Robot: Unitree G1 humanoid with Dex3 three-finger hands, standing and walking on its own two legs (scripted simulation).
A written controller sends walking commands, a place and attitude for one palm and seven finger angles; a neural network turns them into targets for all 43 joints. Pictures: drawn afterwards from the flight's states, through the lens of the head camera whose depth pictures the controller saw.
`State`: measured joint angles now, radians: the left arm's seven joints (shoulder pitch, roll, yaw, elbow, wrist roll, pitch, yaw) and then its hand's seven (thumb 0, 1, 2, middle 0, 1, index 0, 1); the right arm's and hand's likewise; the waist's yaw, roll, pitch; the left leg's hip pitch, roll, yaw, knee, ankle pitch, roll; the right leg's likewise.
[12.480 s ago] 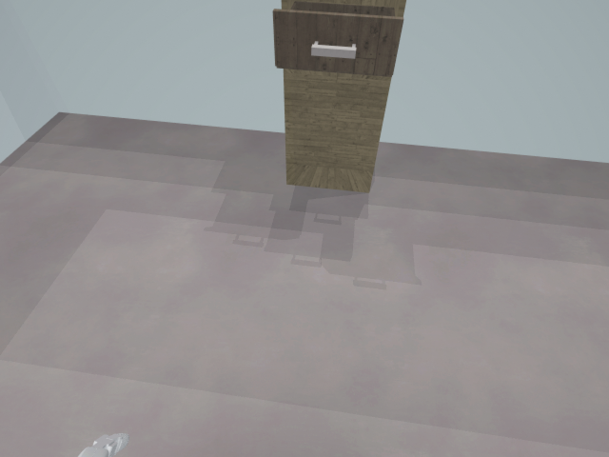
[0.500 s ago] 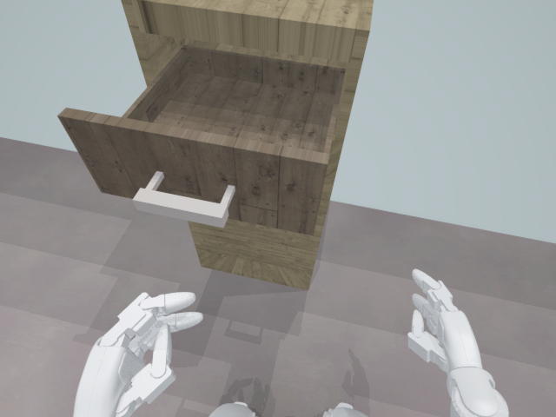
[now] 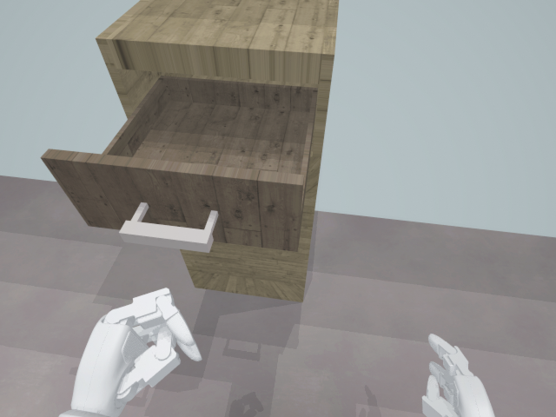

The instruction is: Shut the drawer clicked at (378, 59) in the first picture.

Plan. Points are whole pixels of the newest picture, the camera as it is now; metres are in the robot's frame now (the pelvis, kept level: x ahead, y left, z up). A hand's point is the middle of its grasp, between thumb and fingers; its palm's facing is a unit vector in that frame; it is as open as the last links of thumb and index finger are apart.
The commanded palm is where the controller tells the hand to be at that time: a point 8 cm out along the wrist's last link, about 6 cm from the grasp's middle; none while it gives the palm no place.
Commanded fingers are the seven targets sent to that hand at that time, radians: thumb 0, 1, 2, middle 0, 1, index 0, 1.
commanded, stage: raise the hand and make a fist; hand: left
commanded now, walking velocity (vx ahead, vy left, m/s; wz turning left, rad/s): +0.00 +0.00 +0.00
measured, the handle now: (172, 224) +0.37 +0.19 +0.08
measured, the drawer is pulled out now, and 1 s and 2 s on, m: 0.25 0.25 0.25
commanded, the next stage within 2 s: bring the fist close to the handle in 0.86 s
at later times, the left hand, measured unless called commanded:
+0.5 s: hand (128, 324) +0.18 +0.16 +0.17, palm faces -0.03 -0.99 -0.15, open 3.2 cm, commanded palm +0.14 +0.20 +0.18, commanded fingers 0.00 0.90 0.90 -1.40 -1.60 -1.40 -1.60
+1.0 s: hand (134, 323) +0.18 +0.15 +0.17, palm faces -0.04 -0.99 -0.12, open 3.3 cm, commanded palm +0.14 +0.21 +0.17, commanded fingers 0.00 0.90 0.90 -1.40 -1.60 -1.40 -1.60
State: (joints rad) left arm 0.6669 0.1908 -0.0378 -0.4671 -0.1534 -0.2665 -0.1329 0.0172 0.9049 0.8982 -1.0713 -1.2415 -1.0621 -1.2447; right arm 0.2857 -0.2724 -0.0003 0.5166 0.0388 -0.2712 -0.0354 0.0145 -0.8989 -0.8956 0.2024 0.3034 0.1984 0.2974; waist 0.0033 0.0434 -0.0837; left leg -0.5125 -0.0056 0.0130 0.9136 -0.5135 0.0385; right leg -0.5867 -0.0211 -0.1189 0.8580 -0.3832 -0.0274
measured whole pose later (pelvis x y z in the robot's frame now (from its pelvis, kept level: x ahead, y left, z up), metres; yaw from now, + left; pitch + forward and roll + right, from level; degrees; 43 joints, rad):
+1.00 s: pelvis +0.00 -0.02 +0.03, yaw +0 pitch -2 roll -1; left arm 0.51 0.25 0.16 -0.44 -0.27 -0.01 -0.26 0.02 0.90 0.90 -1.41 -1.60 -1.40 -1.60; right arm 0.24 -0.25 0.07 0.62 0.06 -0.40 -0.06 0.01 -0.90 -0.90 0.20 0.30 0.20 0.30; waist 0.05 0.07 -0.05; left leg -0.20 0.01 0.01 0.62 -0.39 0.01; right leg -0.28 0.01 -0.12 0.59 -0.28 -0.05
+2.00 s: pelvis +0.00 -0.01 +0.01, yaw +0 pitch +7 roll +0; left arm 0.21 0.20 0.09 0.05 -0.20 -0.29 -0.22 0.02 0.90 0.90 -1.40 -1.60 -1.40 -1.60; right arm 0.24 -0.25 0.04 0.61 0.02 -0.31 -0.04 0.01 -0.90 -0.90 0.20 0.30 0.20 0.30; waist 0.00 0.03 -0.04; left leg -0.47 -0.01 0.02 0.79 -0.44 0.02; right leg -0.56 -0.02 -0.11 0.77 -0.33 -0.04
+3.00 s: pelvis -0.01 -0.01 +0.01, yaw +0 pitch +8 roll +0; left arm 0.00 0.20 0.10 0.23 -0.21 -0.29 -0.20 -0.03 0.91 0.94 -1.40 -1.60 -1.40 -1.60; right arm 0.25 -0.27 0.03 0.62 0.03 -0.23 -0.04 0.01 -0.90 -0.90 0.20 0.30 0.20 0.30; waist -0.01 0.04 -0.06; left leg -0.50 -0.02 0.02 0.80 -0.44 0.02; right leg -0.58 -0.03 -0.11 0.78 -0.33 -0.04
